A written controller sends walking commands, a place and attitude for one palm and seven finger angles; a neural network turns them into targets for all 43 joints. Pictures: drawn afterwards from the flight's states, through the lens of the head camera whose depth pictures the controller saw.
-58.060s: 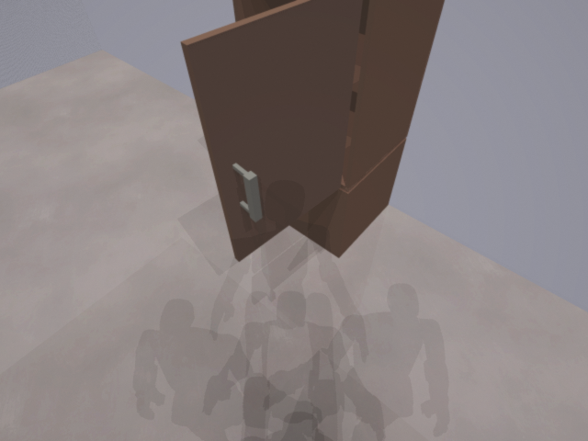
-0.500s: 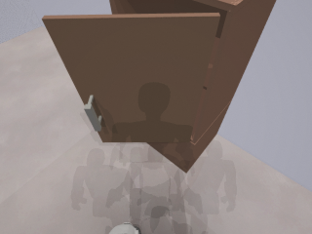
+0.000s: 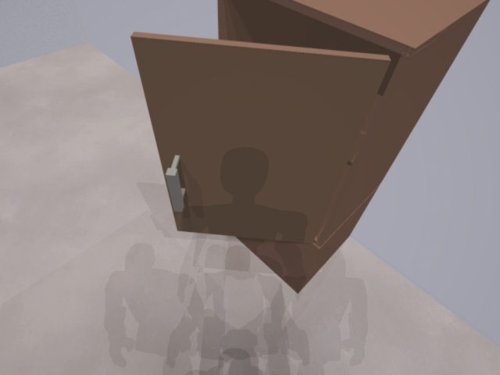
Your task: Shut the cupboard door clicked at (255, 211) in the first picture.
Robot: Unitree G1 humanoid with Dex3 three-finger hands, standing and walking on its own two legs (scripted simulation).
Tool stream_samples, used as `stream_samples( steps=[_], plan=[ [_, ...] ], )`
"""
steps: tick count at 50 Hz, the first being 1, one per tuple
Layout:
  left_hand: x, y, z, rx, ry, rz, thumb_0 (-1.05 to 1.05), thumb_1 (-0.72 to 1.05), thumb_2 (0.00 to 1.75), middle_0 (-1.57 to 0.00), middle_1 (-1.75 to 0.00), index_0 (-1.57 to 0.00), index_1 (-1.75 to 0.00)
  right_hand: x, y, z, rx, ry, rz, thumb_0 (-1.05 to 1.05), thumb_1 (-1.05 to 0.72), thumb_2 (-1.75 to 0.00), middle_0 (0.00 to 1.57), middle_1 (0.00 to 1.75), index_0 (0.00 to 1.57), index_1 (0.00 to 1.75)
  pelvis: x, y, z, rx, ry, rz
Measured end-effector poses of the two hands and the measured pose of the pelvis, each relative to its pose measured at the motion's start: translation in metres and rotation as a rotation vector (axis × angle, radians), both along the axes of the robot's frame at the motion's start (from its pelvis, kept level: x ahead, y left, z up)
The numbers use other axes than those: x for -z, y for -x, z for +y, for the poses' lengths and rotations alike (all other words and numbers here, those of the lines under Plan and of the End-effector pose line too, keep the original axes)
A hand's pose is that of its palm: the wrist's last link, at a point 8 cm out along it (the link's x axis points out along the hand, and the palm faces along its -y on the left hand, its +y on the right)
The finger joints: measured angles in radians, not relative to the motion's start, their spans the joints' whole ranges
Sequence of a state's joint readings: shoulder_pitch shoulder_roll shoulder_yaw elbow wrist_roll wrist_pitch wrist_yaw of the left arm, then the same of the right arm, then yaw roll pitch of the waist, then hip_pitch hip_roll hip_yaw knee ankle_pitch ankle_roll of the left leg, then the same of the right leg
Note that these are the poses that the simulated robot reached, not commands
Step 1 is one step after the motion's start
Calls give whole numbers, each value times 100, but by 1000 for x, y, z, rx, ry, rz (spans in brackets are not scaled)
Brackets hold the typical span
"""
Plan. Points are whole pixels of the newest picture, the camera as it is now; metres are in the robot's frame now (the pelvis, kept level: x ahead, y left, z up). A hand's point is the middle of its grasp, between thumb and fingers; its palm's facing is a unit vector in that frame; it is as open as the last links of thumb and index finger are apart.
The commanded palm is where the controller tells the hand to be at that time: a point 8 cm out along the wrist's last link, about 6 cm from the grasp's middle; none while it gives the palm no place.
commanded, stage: come to a stop and stand still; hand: left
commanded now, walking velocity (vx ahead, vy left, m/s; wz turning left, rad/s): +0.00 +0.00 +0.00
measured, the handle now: (177, 184) +0.52 +0.22 -0.08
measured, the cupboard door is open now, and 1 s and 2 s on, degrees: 40 40 40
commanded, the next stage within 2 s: look again from close up in 0.26 s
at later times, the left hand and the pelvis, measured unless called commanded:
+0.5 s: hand out of the picture +0.01 +0.17 -0.18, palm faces +0.00 -0.98 -0.20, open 7.3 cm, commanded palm none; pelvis +0.00 +0.00 +0.00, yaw +0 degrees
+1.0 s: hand out of the picture +0.01 +0.14 -0.17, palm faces -0.01 -0.98 -0.22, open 7.3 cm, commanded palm none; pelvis -0.01 -0.04 +0.00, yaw -1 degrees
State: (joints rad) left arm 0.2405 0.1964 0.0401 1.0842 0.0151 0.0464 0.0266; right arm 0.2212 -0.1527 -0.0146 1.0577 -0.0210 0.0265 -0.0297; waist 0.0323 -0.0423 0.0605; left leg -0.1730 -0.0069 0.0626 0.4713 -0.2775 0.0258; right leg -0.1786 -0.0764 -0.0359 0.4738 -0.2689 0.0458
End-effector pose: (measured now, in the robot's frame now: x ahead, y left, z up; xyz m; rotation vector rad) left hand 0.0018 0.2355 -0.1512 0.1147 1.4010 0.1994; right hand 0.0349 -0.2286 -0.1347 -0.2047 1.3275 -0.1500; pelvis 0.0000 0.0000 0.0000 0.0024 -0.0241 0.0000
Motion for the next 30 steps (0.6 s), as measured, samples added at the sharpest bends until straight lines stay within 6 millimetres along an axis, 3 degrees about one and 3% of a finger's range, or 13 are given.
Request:
stream_samples(
  steps=[8, 21, 30],
  plan=[
    [-4, 11, -1, 26, 17, 47, 0, 91, 90, -20, -30, -20, -30, -2, -7, 6, 8, -10, -34, 1, -94, -90, 20, 30, 20, 30, -4, -1, 7, 13, -4, 5],
    [-3, -1, -18, 65, 14, 10, 0, 91, 90, -20, -30, -20, -30, 4, 28, 2, 40, -32, 37, 1, -92, -90, 20, 30, 20, 30, -2, -3, -1, 11, 6, 7],
    [-13, -9, -15, 82, -42, -48, 0, 91, 90, -20, -30, -20, -30, 21, 37, 3, 37, -83, 10, 1, -92, -90, 20, 30, 20, 30, 3, 1, -7, 10, -3, -12]
  ],
)
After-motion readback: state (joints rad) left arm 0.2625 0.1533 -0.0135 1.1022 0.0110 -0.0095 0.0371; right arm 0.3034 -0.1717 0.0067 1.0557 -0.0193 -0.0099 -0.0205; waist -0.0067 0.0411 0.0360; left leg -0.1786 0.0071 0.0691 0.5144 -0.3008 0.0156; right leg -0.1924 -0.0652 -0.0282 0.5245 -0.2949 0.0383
